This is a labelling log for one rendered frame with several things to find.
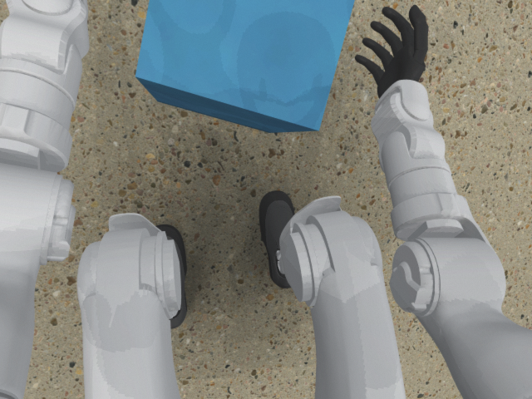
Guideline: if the robot right upper arm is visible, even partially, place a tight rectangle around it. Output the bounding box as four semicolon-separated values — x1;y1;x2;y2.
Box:
389;238;532;399

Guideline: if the carton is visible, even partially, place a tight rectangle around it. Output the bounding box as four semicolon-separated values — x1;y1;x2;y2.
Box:
135;0;355;133

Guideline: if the left robot shin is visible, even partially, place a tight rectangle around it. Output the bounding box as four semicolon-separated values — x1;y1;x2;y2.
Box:
77;213;179;318

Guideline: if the robot left foot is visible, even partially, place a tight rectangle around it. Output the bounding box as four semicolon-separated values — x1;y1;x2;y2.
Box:
156;224;187;329

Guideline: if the robot left upper arm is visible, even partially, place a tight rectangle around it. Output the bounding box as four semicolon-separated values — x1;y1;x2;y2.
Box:
0;163;76;399

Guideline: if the right robot hand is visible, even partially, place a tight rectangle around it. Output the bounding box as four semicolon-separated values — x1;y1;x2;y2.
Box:
355;5;428;99

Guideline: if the robot left forearm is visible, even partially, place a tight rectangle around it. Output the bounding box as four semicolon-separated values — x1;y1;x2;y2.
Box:
0;0;90;172

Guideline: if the robot right forearm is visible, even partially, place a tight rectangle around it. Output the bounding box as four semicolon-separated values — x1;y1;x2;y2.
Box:
371;80;506;300

